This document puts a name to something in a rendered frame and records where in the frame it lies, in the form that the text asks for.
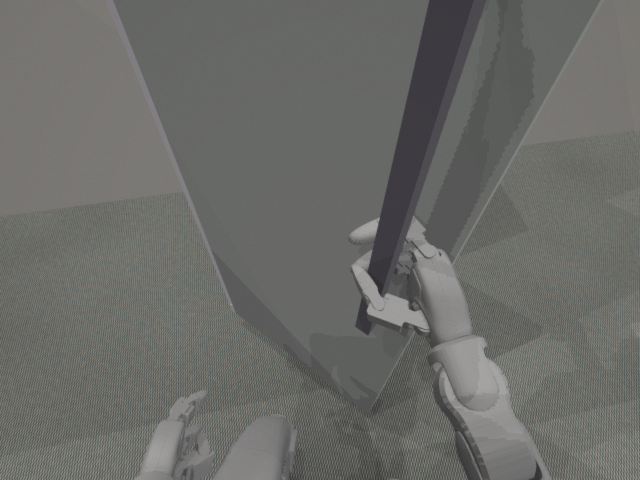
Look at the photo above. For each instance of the right robot forearm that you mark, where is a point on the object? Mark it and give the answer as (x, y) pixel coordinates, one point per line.
(472, 391)

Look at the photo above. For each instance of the fridge door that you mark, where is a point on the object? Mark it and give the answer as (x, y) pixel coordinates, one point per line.
(283, 117)

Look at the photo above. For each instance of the left robot hand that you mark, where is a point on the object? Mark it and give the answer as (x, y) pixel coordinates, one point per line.
(168, 446)

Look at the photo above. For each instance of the handle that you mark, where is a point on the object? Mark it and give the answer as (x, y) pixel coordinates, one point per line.
(447, 35)

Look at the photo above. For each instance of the robot left thigh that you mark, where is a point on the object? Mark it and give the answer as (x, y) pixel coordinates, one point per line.
(264, 451)

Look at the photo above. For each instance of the right robot hand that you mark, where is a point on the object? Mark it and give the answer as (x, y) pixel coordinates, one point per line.
(432, 284)

